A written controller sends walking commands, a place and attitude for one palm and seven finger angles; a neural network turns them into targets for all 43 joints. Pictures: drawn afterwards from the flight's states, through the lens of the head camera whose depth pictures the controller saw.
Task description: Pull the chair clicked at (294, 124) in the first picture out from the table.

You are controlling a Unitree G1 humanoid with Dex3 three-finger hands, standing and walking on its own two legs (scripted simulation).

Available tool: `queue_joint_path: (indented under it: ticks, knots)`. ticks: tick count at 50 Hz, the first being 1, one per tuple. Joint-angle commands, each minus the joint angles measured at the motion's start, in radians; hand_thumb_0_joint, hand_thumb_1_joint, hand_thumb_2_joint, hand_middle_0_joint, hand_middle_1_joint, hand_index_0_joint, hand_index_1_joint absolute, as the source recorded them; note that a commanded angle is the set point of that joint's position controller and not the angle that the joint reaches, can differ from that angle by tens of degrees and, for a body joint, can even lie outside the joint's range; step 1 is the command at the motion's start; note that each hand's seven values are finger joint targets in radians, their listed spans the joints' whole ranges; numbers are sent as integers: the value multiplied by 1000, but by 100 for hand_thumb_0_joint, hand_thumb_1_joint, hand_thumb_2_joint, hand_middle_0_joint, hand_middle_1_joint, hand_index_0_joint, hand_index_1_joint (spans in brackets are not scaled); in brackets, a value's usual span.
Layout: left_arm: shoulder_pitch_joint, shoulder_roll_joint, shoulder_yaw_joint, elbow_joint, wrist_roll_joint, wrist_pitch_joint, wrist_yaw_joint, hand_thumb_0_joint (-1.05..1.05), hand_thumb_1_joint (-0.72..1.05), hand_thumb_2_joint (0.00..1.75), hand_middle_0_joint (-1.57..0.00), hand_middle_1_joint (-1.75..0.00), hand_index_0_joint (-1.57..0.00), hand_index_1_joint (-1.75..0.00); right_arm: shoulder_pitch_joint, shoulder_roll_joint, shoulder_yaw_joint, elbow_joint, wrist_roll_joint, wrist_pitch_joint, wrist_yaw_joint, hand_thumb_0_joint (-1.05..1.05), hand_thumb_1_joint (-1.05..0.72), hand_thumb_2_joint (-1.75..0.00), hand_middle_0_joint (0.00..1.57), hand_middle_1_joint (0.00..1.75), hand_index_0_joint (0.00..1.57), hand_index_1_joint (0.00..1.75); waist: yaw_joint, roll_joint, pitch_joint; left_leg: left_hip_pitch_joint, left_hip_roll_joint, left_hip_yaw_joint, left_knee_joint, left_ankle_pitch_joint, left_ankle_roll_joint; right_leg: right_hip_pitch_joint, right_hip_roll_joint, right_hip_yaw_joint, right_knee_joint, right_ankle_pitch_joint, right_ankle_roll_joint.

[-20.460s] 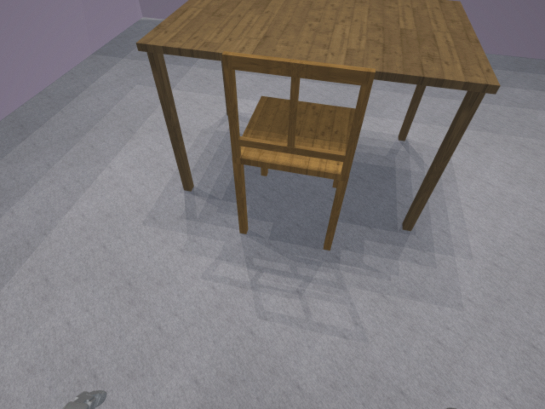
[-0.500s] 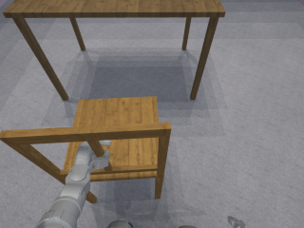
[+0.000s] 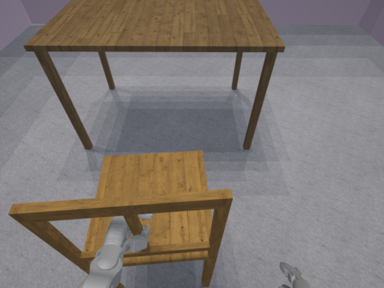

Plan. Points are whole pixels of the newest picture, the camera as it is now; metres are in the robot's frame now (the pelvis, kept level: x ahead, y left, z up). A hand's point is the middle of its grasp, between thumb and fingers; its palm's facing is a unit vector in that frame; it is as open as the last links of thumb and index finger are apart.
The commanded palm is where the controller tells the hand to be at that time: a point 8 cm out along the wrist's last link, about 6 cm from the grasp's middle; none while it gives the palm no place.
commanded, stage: stop walking, hand still on the chair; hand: left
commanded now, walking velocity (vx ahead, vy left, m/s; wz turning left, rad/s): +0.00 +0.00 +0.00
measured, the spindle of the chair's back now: (138, 233) +0.26 +0.15 -0.10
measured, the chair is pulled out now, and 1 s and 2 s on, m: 0.65 0.65 0.65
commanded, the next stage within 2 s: open the thumb and straighten the fingers in 0.20 s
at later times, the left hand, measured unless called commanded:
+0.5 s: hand (140, 234) +0.25 +0.14 -0.06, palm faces +0.00 -0.99 -0.15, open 6.8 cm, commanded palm +0.22 +0.19 -0.05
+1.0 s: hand (137, 230) +0.26 +0.15 -0.07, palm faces +0.03 -0.98 -0.18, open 16.8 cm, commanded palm +0.24 +0.20 -0.04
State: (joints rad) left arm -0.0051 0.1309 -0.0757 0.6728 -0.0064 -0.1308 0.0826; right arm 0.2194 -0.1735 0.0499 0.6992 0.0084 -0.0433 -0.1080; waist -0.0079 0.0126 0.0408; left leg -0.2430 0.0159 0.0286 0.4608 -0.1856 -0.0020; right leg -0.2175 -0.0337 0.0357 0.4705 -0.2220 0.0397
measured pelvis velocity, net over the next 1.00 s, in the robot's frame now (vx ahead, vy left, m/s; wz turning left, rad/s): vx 0.04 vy -0.02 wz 0.06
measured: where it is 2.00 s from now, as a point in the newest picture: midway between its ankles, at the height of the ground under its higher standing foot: outside the picture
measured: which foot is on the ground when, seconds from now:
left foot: down 0.00-1.00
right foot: down 0.00-1.00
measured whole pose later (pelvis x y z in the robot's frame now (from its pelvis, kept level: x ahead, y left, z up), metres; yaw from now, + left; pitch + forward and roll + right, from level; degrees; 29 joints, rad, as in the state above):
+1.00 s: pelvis +0.04 -0.02 -0.04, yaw +3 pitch +9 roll +0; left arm 0.27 0.21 -0.01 0.11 -0.07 0.15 -0.02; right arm 0.25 -0.25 0.02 0.54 0.03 -0.14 -0.09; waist -0.03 0.06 -0.11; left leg -0.60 0.01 -0.04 0.85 -0.41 -0.03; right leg -0.54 -0.03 -0.03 0.85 -0.47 0.01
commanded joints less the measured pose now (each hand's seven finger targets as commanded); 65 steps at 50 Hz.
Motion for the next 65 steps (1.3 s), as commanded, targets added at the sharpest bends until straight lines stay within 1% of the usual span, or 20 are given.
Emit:
queue_joint_path:
  ticks: [1,14,15,16,17,18,20,22,25,27,29,36,40,42,45,50,56,57,59,65]
  knots:
    - [-177,118,43,-213,5,-40,17,0,90,90,-50,-145,-50,-145,-68,-155,-51,-128,-3,-41,-11,0,-90,-90,20,30,20,30,1,0,-210,148,105,-96,-73,147,35,-6,-46,28,-82,112,-45]
    - [-114,112,36,-223,-6,-22,21,0,90,90,-50,-145,-50,-145,-85,-152,-51,-137,3,-14,-19,0,-90,-90,20,30,20,30,-3,-10,-182,144,97,-86,-75,126,30,-10,-59,23,-116,114,-49]
    - [-113,163,83,-291,-7,-27,26,0,90,90,-50,-145,-50,-145,-88,-152,-55,-148,4,-12,-19,0,-90,-90,20,30,20,30,1,-25,-181,141,95,-86,-72,120,30,-2,-61,30,-122,120,-48]
    - [-48,67,24,-210,-56,18,-6,0,78,84,-50,-145,-50,-145,-79,-189,-72,-144,50,-19,21,0,-90,-90,20,30,20,30,-67,-165,-144,20,53,-39,-47,17,18,-51,-27,-76,-54,51,-39]
    - [-36,72,25,-239,-66,23,-26,0,66,78,-50,-145,-50,-145,-90,-198,-77,-159,54,-23,38,0,-90,-90,20,30,20,30,-46,-164,-136,-27,48,-35,-31,-17,20,-60,-26,-77,-36,35,-42]
    - [-56,134,77,-345,-69,6,-35,0,54,73,-50,-145,-50,-145,-102,-191,-84,-181,56,-35,51,0,-90,-90,20,30,20,30,-31,-79,-181,-33,33,-22,-5,-41,22,-69,-22,-65,-17,21,-46]
    - [-36,153,85,-456,-59,-5,-50,0,30,61,-50,-145,-50,-145,-113,-179,-85,-212,48,-57,57,0,-90,-90,20,30,20,30,-21,62,-234,-44,18,-10,40,-46,20,-101,-14,-66,29,5,-54]
    - [-2,142,65,-482,-54,11,-63,0,5,49,-50,-145,-50,-145,-104,-179,-85,-226,47,-70,61,0,-90,-90,20,30,20,30,-31,68,-222,-78,19,-19,70,-53,20,-140,-5,-68,58,-7,-59]
    - [41,145,90,-472,-65,58,-69,0,-31,32,-50,-145,-50,-145,-98,-188,-85,-248,43,-88,57,0,-90,-90,20,30,20,30,-26,-3,-224,-144,12,-24,122,-93,24,-197,0,-80,101,-44,-46]
    - [3,180,114,-536,-75,83,-71,0,-55,20,-45,-130,-45,-130,-96,-198,-84,-261,45,-95,49,0,-90,-90,20,30,20,30,-31,-8,-248,-158,12,-32,140,-107,26,-212,2,-81,119,-61,-45]
    - [-9,168,105,-585,-71,107,-71,0,-55,20,-40,-116,-40,-116,-92,-196,-84,-273,43,-108,37,0,-90,-90,20,30,20,30,-32,17,-288,-149,6,-28,167,-82,28,-223,2,-83,143,-44,-42]
    - [94,135,80,-641,-81,180,-94,0,-55,20,-22,-65,-22,-65,-51,-202,-81,-289,35,-146,20,0,-90,-90,20,30,20,30,-41,-49,-326,-175,3,-33,246,4,29,-251,5,-100,208,61,-32]
    - [144,160,98,-696,-71,207,-92,0,-55,20,-13,-36,-13,-36,-34,-201,-80,-302,30,-152,18,0,-90,-90,20,30,20,30,-36,-54,-336,-188,0,-35,275,54,30,-253,4,-101,235,120,-32]
    - [140,225,166,-704,-68,216,-89,0,-55,20,-7,-22,-7,-22,-28,-205,-81,-296,26,-145,13,0,-90,-90,20,30,20,30,-27,-37,-329,-210,-5,-33,286,63,30,-245,3,-95,242,140,-36]
    - [172,197,141,-742,-66,225,-93,0,-55,20,0,0,0,0,-23,-195,-79,-309,28,-145,11,0,-90,-90,20,30,20,30,-33,-26,-330,-208,-5,-29,304,78,31,-258,2,-96,253,157,-32]
    - [202,169,98,-793,-72,237,-108,0,-55,20,0,0,0,0,-15,-195,-77,-318,26,-153,4,0,-90,-90,20,30,20,30,-46,-27,-344,-207,-7,-36,325,93,33,-265,1,-102,264,175,-29]
    - [192,208,131,-802,-73,245,-106,0,-55,20,0,0,0,0,-7,-200,-79,-313,25,-152,-5,0,-90,-90,20,30,20,30,-48,-30,-339,-226,-11,-38,337,73,35,-276,1,-100,265,156,-28]
    - [268,220,160,-780,-71,248,-106,0,-55,20,0,0,0,0,-16,-193,-86,-314,26,-151,-5,0,-90,-90,20,30,20,30,-27,-14,-343,-230,-11,-38,335,89,33,-260,2,-100,268,167,-35]
    - [349,194,134,-824,-70,249,-105,0,-55,20,0,0,0,0,-23,-181,-85,-332,27,-149,1,0,-90,-90,20,30,20,30,-18,-3,-367,-221,-10,-35,335,117,30,-245,-1,-104,280,197,-34]
    - [493,157,86,-929,-55,253,-85,0,-55,20,0,0,0,0,-40,-165,-93,-354,27,-147,3,0,-90,-90,20,30,20,30,-26,-14,-314,-248,-6,-43,340,82,30,-292,5,-116,285,137,-34]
